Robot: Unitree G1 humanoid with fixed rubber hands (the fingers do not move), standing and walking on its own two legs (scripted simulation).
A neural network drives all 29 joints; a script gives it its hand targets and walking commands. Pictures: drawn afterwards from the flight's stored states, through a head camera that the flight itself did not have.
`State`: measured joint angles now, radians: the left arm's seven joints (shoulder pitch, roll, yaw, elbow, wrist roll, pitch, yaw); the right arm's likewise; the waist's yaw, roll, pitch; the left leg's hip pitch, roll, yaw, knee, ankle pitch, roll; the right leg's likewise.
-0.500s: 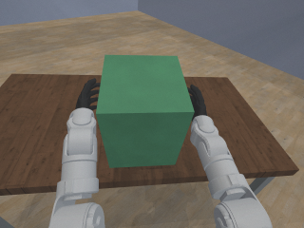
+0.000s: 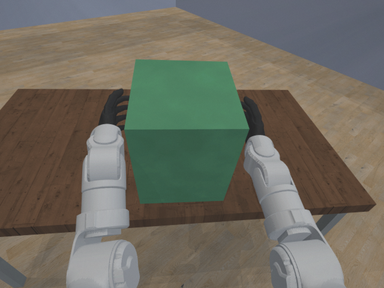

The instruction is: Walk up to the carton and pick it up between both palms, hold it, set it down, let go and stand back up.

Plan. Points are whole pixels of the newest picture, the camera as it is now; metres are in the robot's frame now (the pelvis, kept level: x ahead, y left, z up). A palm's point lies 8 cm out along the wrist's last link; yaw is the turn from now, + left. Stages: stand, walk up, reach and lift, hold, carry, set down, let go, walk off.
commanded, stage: hold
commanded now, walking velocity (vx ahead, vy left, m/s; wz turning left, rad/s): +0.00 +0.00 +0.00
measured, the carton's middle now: (182, 134) +0.42 +0.01 +0.12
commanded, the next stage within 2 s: none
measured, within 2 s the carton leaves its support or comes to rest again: neither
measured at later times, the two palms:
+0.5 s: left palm (107, 130) +0.35 +0.15 +0.19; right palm (257, 139) +0.35 -0.14 +0.17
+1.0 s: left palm (97, 141) +0.34 +0.17 +0.17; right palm (248, 143) +0.34 -0.12 +0.16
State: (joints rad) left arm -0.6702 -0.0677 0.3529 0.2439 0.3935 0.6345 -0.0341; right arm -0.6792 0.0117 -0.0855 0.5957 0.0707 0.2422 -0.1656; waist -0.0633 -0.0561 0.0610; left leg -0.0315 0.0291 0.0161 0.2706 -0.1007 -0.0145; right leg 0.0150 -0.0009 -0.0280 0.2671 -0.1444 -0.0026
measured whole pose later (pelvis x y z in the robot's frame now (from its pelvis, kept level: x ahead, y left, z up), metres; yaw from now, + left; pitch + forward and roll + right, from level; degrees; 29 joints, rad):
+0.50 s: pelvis -0.01 +0.01 +0.00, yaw +0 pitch -8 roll -1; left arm -0.60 -0.06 0.25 0.07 0.36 0.71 0.02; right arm -0.61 0.00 -0.08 0.44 0.12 0.26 -0.15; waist -0.09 -0.04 0.08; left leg -0.06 0.02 0.02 0.31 -0.10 0.00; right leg 0.00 -0.02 -0.03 0.28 -0.13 0.01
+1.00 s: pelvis +0.00 +0.00 +0.00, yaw +3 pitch -11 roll -1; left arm -0.49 -0.04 0.27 -0.03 0.38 0.74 -0.08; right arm -0.53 0.04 0.00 0.35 0.15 0.28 -0.23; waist -0.11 -0.07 0.11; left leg 0.02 0.02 -0.01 0.31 -0.13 -0.01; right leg 0.10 -0.01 -0.07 0.26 -0.16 0.01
